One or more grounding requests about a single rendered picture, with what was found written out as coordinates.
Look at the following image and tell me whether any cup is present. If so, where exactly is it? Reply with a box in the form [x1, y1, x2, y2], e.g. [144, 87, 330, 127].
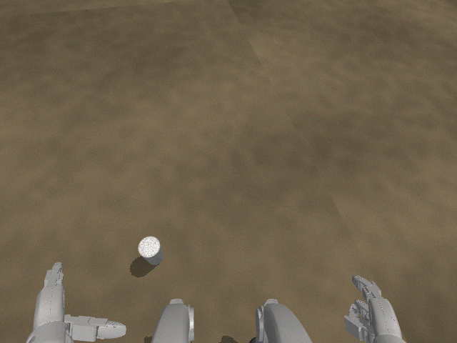
[138, 237, 164, 265]

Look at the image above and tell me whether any right robot hand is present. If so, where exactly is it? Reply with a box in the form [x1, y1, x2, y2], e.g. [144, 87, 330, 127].
[344, 275, 402, 343]

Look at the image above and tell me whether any left robot arm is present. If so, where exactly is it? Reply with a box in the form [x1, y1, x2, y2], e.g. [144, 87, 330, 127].
[26, 321, 74, 343]

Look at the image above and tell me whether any left robot hand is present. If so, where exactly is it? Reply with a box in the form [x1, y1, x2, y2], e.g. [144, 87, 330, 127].
[33, 262, 126, 342]

